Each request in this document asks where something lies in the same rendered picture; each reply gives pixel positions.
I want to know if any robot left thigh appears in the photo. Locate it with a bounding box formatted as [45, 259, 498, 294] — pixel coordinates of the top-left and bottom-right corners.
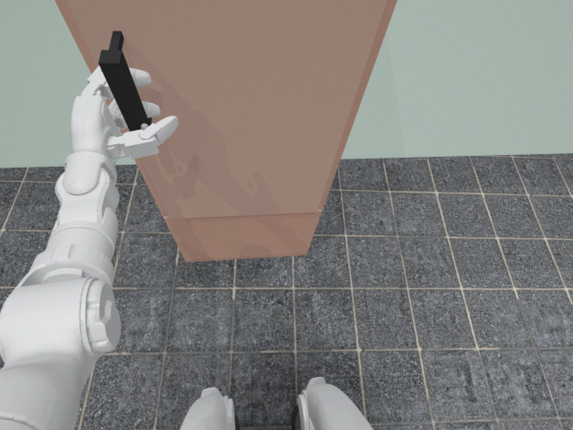
[180, 394, 235, 430]

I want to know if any handle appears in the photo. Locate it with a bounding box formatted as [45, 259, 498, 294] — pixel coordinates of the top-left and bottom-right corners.
[98, 31, 155, 137]

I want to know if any left robot shin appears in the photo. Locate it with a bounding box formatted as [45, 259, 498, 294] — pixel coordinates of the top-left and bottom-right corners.
[201, 388, 222, 397]

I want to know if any left robot forearm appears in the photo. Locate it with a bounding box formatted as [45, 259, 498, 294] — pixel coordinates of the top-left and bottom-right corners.
[0, 151, 119, 361]

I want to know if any cupboard door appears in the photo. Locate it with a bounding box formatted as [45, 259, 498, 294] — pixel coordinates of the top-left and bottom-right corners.
[66, 0, 387, 219]

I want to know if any robot left hand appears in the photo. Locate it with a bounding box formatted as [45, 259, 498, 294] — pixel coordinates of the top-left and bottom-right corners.
[70, 66, 178, 166]

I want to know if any left robot upper arm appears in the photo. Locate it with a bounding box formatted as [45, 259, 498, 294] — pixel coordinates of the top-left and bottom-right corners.
[0, 277, 121, 430]

